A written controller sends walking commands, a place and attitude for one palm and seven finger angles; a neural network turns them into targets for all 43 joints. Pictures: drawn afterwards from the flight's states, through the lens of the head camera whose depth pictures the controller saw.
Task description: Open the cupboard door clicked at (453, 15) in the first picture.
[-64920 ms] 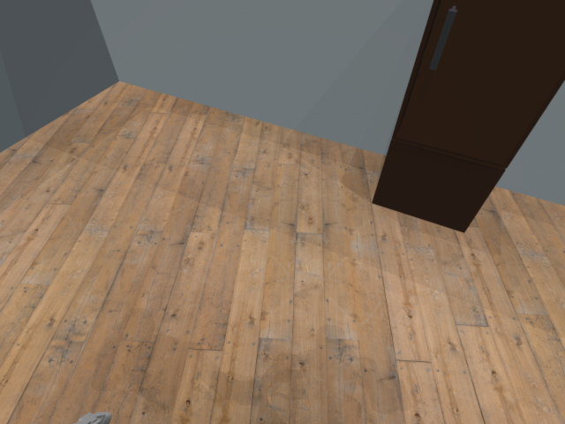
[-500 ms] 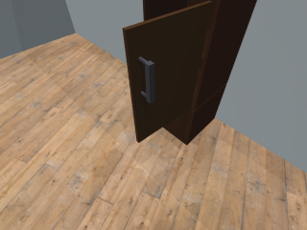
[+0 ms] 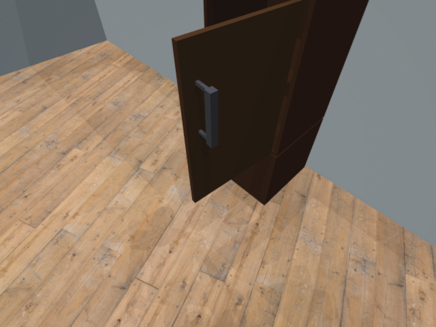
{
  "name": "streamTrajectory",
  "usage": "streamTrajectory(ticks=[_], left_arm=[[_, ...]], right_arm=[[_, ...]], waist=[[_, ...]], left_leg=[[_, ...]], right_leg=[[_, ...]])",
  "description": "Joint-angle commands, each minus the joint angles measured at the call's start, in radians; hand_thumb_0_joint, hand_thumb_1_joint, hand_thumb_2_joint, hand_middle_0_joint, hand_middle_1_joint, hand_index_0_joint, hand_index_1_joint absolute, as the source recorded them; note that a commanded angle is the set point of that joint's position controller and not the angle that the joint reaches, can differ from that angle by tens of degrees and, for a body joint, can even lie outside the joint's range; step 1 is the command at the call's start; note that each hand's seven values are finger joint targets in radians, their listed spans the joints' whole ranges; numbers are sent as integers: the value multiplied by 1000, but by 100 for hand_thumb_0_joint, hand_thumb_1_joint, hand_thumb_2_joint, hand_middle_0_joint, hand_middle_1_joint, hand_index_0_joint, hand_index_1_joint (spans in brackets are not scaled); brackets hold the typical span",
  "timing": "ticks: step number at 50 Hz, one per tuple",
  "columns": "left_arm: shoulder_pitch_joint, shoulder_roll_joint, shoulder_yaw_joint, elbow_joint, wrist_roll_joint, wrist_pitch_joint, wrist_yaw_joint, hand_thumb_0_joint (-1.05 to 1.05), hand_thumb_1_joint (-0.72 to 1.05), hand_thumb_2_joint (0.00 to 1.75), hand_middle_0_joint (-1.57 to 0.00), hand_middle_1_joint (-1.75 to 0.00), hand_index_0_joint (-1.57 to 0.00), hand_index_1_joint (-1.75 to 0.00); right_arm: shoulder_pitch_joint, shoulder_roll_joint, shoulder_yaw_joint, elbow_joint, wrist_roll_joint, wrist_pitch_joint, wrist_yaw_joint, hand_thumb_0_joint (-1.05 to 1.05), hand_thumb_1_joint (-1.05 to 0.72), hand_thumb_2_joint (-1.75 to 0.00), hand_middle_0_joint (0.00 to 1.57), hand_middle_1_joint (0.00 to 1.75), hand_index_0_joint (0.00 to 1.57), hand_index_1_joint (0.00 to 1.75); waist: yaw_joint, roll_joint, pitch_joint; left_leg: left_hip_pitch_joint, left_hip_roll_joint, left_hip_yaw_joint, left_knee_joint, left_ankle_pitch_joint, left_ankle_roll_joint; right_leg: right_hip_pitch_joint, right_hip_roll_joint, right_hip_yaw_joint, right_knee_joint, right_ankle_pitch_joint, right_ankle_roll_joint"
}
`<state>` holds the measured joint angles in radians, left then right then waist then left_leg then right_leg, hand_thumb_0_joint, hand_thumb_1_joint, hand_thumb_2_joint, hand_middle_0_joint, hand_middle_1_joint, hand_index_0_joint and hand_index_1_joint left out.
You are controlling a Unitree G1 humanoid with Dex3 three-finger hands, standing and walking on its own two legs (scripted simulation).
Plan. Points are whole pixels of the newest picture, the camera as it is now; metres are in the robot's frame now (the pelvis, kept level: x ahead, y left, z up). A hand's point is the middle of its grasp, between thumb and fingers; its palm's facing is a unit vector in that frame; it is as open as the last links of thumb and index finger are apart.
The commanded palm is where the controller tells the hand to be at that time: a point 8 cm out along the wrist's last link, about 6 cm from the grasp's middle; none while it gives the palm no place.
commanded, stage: look to check the result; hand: left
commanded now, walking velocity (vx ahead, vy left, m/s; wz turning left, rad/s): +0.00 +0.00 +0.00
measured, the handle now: (206, 115) +0.59 +0.07 +0.05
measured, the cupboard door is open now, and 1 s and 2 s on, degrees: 84 84 84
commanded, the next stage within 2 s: stand and wait in 0.30 s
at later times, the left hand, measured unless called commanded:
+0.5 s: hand out of the picture +0.02 +0.17 -0.17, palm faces +0.03 -0.98 -0.22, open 7.4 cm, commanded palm none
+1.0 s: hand out of the picture +0.02 +0.17 -0.17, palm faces +0.03 -0.97 -0.22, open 7.4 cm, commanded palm none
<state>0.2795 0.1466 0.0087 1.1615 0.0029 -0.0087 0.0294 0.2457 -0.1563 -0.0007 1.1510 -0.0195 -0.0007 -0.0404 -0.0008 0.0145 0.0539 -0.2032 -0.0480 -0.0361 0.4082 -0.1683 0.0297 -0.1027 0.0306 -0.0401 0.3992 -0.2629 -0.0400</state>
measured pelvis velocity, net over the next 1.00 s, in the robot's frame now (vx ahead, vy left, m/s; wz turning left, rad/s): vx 0.01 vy -0.02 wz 0.00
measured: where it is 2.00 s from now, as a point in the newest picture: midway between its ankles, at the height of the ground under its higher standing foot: outside the picture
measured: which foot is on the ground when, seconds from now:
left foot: down 0.00-1.00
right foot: down 0.00-1.00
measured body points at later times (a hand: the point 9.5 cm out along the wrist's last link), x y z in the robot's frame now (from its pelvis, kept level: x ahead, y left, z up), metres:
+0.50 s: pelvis +0.01 -0.01 +0.00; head +0.02 -0.02 +0.45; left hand +0.02 +0.22 -0.15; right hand +0.02 -0.24 -0.16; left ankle +0.03 +0.10 -0.74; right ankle -0.03 -0.09 -0.74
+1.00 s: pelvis +0.01 -0.02 +0.00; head +0.03 -0.03 +0.45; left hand +0.02 +0.22 -0.15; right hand +0.03 -0.26 -0.16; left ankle +0.03 +0.10 -0.74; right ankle -0.03 -0.09 -0.74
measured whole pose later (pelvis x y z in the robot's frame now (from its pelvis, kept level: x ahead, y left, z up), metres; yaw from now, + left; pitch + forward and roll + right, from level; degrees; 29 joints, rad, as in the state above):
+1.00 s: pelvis +0.01 -0.02 +0.00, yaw +0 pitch -2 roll +0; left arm 0.24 0.18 0.01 1.15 0.00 -0.02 0.03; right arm 0.21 -0.19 0.00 1.16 -0.02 0.00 -0.04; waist 0.00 0.01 0.06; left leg -0.17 -0.03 -0.05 0.38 -0.18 0.00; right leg -0.06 0.05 -0.05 0.35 -0.26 -0.07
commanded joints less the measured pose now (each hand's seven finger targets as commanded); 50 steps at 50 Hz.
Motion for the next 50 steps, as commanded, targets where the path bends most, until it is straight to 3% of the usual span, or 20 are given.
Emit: streamTrajectory(ticks=[1, 14, 26, 37, 50], left_arm=[[54, 115, 18, -28, 1, -9, 9, 0, 90, 90, -20, -30, -20, -30], [34, 138, 22, -37, 1, -15, 9, 0, 90, 90, -20, -30, -20, -30], [16, 148, 22, -41, 0, -13, 7, 0, 90, 90, -20, -30, -20, -30], [7, 161, 25, -47, -1, -17, 8, 0, 90, 90, -20, -30, -20, -30], [7, 165, 24, -47, 0, -17, 8, 0, 90, 90, -20, -30, -20, -30]], right_arm=[[52, -111, -10, -27, 2, -7, -5, 0, -90, -90, 20, 30, 20, 30], [20, -136, -13, -31, 4, -10, -5, 0, -90, -90, 20, 30, 20, 30], [12, -137, -11, -24, 1, -9, -4, 0, -90, -90, 20, 30, 20, 30], [10, -147, -12, -25, 3, -11, -6, 0, -90, -90, 20, 30, 20, 30], [0, -149, -15, -26, 3, -7, -6, 0, -90, -90, 20, 30, 20, 30]], waist=[[-6, -9, 19], [-3, -27, -5], [-2, -16, 21], [-2, -17, -8], [-3, -13, 14]], left_leg=[[19, 124, -109, -67, 94, 17], [47, 127, -99, -60, 145, 17], [38, 126, -94, -69, 133, 10], [52, 127, -89, -58, 176, 8], [53, 127, -81, -57, 149, 4]], right_leg=[[-60, -125, 107, -98, 65, -15], [-35, -130, 108, -106, 124, -14], [-30, -134, 108, -119, 122, -14], [0, -139, 108, -113, 202, -14], [-15, -141, 111, -129, 186, -10]])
